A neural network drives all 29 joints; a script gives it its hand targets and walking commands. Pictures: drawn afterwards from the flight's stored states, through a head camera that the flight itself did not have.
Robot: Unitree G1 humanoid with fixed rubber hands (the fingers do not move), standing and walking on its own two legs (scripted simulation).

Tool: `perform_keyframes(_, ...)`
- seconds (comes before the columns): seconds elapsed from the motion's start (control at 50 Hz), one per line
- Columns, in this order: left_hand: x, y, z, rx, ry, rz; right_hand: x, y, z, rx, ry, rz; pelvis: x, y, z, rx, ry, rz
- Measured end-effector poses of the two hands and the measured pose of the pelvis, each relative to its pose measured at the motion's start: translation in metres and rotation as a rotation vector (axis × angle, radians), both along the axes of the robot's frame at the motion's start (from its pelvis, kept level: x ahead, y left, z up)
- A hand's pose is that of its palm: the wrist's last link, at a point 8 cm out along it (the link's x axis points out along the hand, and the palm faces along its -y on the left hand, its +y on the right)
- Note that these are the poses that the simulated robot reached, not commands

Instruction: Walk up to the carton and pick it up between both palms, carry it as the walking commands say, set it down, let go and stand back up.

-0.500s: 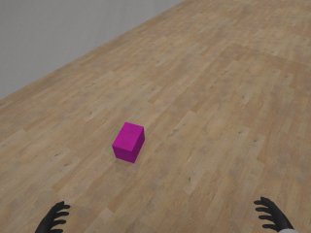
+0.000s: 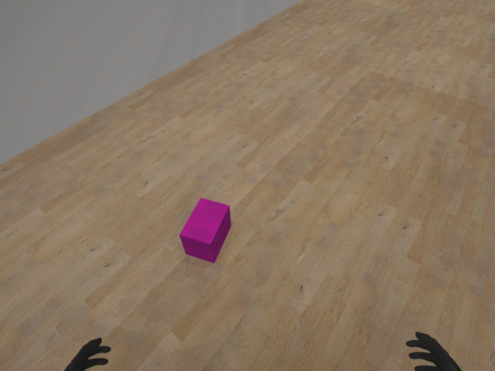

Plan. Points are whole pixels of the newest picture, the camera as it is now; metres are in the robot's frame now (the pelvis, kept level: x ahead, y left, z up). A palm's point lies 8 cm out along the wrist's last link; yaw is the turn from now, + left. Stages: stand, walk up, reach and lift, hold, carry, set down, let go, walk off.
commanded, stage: stand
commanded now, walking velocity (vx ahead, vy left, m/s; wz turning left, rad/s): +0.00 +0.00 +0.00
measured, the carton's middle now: (207, 229) +0.81 +0.20 -0.69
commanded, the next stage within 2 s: walk up in 1.74 s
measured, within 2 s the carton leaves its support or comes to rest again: neither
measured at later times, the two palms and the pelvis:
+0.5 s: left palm out of the picture +0.10 +0.31 -0.09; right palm out of the picture +0.10 -0.31 -0.09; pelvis +0.00 +0.00 +0.01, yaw +0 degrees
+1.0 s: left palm out of the picture +0.10 +0.31 -0.09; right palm out of the picture +0.10 -0.31 -0.09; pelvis +0.00 +0.00 +0.01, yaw +0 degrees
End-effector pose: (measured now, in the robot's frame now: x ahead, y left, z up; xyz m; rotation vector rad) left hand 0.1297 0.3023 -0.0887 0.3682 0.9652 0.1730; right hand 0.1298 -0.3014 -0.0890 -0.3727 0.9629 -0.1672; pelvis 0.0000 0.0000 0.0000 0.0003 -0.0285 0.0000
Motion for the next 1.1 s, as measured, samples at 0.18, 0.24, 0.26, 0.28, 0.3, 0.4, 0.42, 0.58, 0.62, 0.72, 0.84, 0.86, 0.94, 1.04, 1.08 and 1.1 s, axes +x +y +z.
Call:
perform_keyframes(0.18, -0.009, 0.002, 0.001, 0.001, 0.044, 0.015, -0.009, -0.002, 0.001, 0.000, 0.044, -0.020, -0.001, 0.000, 0.006, 0.001, -0.007, -0.001)
perform_keyframes(0.24, -0.012, 0.003, 0.001, 0.003, 0.059, 0.021, -0.013, -0.004, 0.001, -0.001, 0.059, -0.028, -0.002, 0.000, 0.008, 0.001, -0.008, -0.001)
perform_keyframes(0.26, -0.014, 0.004, 0.001, 0.003, 0.064, 0.023, -0.014, -0.004, 0.000, -0.001, 0.064, -0.030, -0.002, 0.000, 0.008, 0.001, -0.009, -0.001)
perform_keyframes(0.28, -0.015, 0.004, 0.000, 0.004, 0.069, 0.025, -0.016, -0.004, 0.000, -0.001, 0.070, -0.032, -0.002, 0.000, 0.009, 0.001, -0.009, -0.001)
perform_keyframes(0.3, -0.016, 0.005, 0.000, 0.004, 0.074, 0.027, -0.017, -0.005, 0.000, -0.002, 0.075, -0.035, -0.002, 0.000, 0.009, 0.001, -0.009, -0.001)
perform_keyframes(0.4, -0.022, 0.006, -0.001, 0.006, 0.096, 0.036, -0.023, -0.006, -0.001, -0.004, 0.097, -0.044, -0.002, 0.000, 0.010, 0.000, -0.010, -0.001)
perform_keyframes(0.42, -0.023, 0.007, -0.001, 0.006, 0.099, 0.038, -0.024, -0.007, -0.001, -0.004, 0.100, -0.046, -0.002, 0.000, 0.011, 0.000, -0.010, -0.001)
perform_keyframes(0.58, -0.028, 0.008, -0.002, 0.008, 0.122, 0.048, -0.029, -0.008, -0.001, -0.007, 0.122, -0.055, -0.002, 0.000, 0.012, 0.000, -0.010, -0.001)
perform_keyframes(0.62, -0.029, 0.009, -0.002, 0.008, 0.126, 0.050, -0.029, -0.008, -0.002, -0.008, 0.125, -0.056, -0.002, 0.000, 0.012, 0.000, -0.009, -0.001)
perform_keyframes(0.72, -0.030, 0.009, -0.002, 0.008, 0.132, 0.054, -0.030, -0.009, -0.002, -0.009, 0.131, -0.058, -0.001, 0.000, 0.012, 0.000, -0.009, -0.001)
perform_keyframes(0.84, -0.029, 0.010, -0.002, 0.009, 0.136, 0.058, -0.028, -0.009, -0.001, -0.011, 0.134, -0.060, 0.000, 0.001, 0.013, 0.000, -0.008, -0.001)
perform_keyframes(0.86, -0.029, 0.010, -0.002, 0.009, 0.136, 0.058, -0.028, -0.009, -0.001, -0.011, 0.134, -0.060, 0.000, 0.001, 0.013, 0.000, -0.008, -0.001)
perform_keyframes(0.94, -0.028, 0.010, -0.002, 0.009, 0.138, 0.060, -0.027, -0.009, -0.001, -0.012, 0.135, -0.060, 0.001, 0.001, 0.013, 0.000, -0.007, 0.000)
perform_keyframes(1.04, -0.027, 0.010, -0.002, 0.009, 0.139, 0.062, -0.025, -0.009, -0.001, -0.013, 0.136, -0.061, 0.003, 0.001, 0.013, 0.000, -0.006, 0.000)
perform_keyframes(1.08, -0.026, 0.011, -0.002, 0.009, 0.139, 0.063, -0.025, -0.009, -0.001, -0.013, 0.137, -0.061, 0.004, 0.001, 0.013, 0.000, -0.006, 0.000)
perform_keyframes(1.1, -0.026, 0.011, -0.002, 0.009, 0.139, 0.063, -0.024, -0.009, -0.001, -0.013, 0.137, -0.062, 0.004, 0.001, 0.013, 0.000, -0.006, 0.000)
